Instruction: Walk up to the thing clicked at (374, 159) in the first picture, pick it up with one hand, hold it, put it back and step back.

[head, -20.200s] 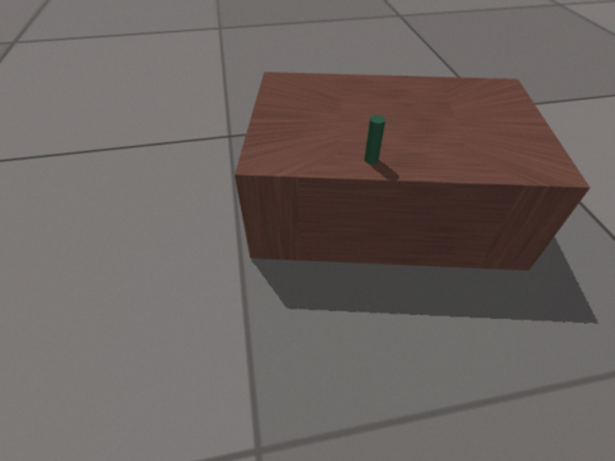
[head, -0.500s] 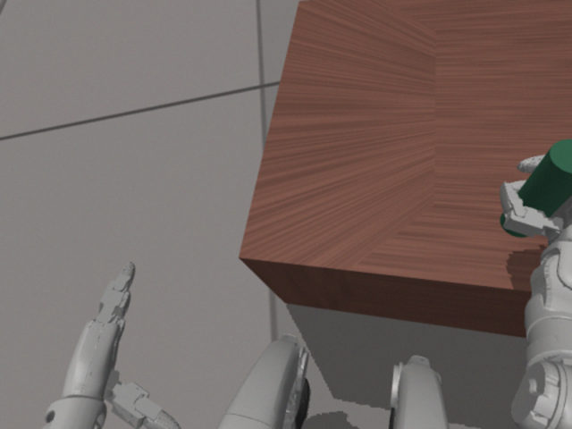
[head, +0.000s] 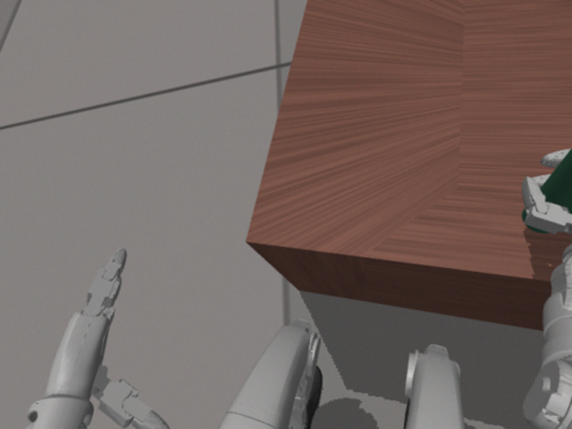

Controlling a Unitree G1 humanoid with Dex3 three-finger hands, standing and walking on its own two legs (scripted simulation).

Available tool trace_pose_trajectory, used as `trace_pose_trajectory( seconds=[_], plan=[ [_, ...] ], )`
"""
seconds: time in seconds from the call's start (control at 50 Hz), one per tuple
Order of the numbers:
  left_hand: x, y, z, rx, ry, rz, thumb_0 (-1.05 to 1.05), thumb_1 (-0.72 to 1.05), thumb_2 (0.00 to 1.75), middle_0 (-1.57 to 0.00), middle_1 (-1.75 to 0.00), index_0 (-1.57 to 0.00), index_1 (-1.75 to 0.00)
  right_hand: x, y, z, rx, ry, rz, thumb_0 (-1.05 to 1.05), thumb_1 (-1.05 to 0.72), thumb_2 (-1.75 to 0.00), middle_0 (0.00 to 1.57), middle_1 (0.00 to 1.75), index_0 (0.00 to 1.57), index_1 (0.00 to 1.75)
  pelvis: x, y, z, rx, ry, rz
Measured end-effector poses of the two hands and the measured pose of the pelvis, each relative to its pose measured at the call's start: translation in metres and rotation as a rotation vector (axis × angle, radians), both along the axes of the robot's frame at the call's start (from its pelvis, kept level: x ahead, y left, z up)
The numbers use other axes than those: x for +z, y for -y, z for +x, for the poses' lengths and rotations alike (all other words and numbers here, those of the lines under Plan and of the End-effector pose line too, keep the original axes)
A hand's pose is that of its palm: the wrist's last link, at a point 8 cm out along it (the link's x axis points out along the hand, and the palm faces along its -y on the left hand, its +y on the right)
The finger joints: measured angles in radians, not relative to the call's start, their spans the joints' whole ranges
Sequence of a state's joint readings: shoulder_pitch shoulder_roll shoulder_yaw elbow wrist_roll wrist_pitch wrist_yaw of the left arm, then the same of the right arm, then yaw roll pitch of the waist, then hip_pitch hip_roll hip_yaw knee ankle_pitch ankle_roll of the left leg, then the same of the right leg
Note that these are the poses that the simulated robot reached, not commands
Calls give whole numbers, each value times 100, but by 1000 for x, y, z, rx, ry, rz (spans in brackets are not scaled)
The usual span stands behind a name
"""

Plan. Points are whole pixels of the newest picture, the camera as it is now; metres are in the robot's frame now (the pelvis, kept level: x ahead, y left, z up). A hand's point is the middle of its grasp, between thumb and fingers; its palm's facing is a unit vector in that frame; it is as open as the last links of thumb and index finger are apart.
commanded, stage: lower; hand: right
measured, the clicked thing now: (566, 190) +0.46 -0.24 -0.04
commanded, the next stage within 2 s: loosen in 0.50 s
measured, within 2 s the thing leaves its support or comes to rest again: rests again in 0.32 s
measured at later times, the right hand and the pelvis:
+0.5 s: hand (543, 200) +0.47 -0.23 -0.07, palm faces +0.26 +0.97 +0.01, open 6.4 cm; pelvis -0.01 +0.00 -0.02, yaw +1 degrees
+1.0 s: hand (540, 200) +0.47 -0.23 -0.08, palm faces +0.25 +0.97 +0.01, open 7.6 cm; pelvis -0.02 +0.00 -0.03, yaw +1 degrees
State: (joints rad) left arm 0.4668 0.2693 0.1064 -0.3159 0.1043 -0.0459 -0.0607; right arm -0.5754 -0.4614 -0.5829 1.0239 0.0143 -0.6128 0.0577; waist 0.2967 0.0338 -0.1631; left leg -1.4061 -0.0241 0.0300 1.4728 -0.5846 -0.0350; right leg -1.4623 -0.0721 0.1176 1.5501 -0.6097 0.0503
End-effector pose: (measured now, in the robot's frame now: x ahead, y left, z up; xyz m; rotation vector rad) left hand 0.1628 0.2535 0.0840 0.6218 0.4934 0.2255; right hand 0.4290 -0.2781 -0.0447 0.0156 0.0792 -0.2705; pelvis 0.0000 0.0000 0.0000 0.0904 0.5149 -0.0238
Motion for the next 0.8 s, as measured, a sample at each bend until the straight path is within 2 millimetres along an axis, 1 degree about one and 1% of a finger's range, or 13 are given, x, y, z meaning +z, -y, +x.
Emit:
trace_pose_trajectory(
  seconds=[0.18,0.46,0.68,0.74,0.8],
  plan=[
    [-1,-1,-4,0,6,31,-1,-54,7,-6,-5,-5,-6,-12,1,4,7,11,3,-2,-3,-112,95,108,94,111,-10,0,-3,3,-14,5],
    [2,4,-5,-19,26,64,-1,-55,7,-6,-5,-5,-6,-28,1,3,8,1,6,-2,-3,-112,95,108,94,111,-19,3,-5,4,-23,11],
    [8,2,-8,-32,52,98,-1,-54,6,-7,-5,-6,-6,-29,2,7,13,32,-5,-2,-3,-112,95,108,94,111,-26,3,-10,4,-24,14],
    [8,2,-11,-31,56,100,-1,-53,5,-7,-5,-6,-6,-29,2,7,15,32,-5,-2,-4,-108,95,107,95,109,-28,3,-12,5,-25,14],
    [8,2,-13,-28,55,97,-1,-52,5,-7,-5,-7,-6,-29,3,7,13,32,-1,-2,-5,-100,96,103,96,105,-29,4,-13,5,-24,15]
  ],
)
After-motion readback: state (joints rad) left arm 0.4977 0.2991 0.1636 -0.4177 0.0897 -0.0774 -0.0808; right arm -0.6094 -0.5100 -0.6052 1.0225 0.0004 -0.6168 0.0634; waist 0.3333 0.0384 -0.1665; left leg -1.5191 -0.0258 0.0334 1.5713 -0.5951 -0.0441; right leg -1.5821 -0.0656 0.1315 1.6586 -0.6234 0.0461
